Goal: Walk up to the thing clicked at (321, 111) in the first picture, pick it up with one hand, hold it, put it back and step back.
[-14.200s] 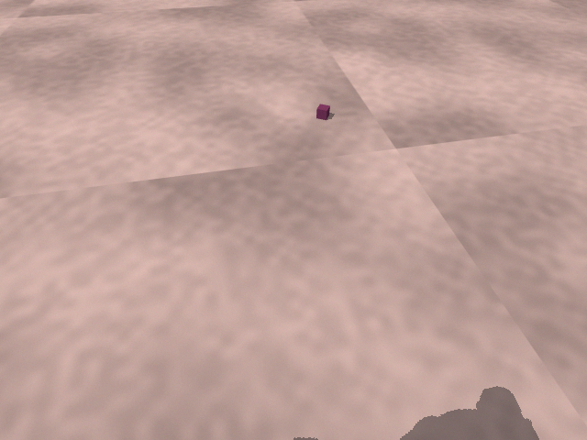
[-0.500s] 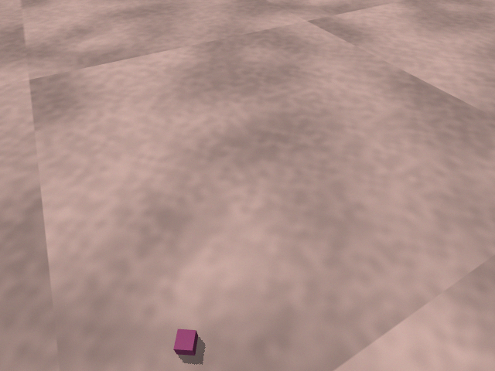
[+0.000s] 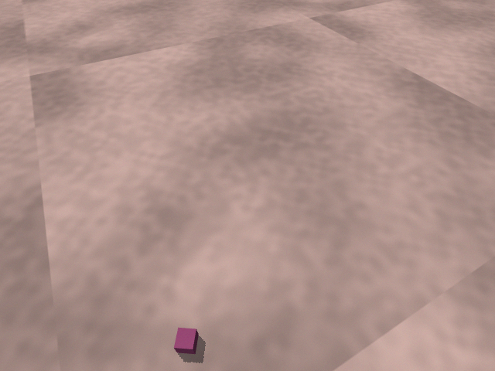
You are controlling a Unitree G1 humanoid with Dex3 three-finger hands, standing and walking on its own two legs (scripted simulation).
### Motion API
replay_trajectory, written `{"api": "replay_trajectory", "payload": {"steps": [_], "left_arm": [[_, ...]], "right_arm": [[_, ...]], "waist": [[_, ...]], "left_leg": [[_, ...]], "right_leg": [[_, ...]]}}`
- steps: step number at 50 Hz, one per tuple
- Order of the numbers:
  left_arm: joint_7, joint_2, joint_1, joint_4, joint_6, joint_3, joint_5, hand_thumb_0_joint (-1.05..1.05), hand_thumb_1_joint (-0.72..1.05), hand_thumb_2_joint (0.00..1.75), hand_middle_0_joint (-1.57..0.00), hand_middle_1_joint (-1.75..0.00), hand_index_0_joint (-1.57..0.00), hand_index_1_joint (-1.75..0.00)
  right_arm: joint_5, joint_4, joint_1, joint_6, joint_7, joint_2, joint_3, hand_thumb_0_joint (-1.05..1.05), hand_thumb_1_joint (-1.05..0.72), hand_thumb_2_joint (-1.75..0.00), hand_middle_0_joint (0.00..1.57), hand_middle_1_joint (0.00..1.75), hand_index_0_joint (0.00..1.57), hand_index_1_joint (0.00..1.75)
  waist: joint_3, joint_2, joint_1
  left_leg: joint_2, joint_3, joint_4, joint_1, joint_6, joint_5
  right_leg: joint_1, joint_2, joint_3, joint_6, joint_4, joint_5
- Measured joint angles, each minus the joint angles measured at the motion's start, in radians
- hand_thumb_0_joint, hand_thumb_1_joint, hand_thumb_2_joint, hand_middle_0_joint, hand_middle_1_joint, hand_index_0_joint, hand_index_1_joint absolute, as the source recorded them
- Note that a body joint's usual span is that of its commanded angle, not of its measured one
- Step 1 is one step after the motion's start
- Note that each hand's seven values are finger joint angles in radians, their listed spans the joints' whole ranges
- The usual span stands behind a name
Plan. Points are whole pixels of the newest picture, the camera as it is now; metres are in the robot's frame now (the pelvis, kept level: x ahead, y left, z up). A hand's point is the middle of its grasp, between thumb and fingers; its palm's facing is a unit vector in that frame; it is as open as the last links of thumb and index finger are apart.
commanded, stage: stand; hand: left
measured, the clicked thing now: (186, 340) +0.38 +0.25 -0.75
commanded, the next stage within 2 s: rise first in 1.32 s
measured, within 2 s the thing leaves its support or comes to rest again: neither
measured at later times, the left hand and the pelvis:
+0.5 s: hand out of the picture +0.07 +0.26 -0.16, palm faces -0.03 -0.94 -0.35, open 7.4 cm; pelvis +0.00 +0.00 +0.00, yaw +0 degrees
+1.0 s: hand out of the picture +0.07 +0.25 -0.16, palm faces -0.03 -0.94 -0.35, open 7.4 cm; pelvis +0.00 +0.00 +0.00, yaw +0 degrees
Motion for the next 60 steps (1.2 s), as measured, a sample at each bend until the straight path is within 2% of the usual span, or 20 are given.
{"api": "replay_trajectory", "payload": {"steps": [60], "left_arm": [[0.002,0.001,0.002,-0.013,0.001,0.001,0.003,0.00,0.91,0.90,-0.20,-0.30,-0.21,-0.30]], "right_arm": [[-0.001,-0.008,0.005,0.001,-0.002,0.000,0.000,0.01,-0.90,-0.89,0.20,0.30,0.20,0.29]], "waist": [[-0.004,-0.001,-0.001]], "left_leg": [[-0.001,0.000,-0.003,0.005,0.000,-0.006]], "right_leg": [[0.004,-0.001,0.000,0.000,-0.001,-0.007]]}}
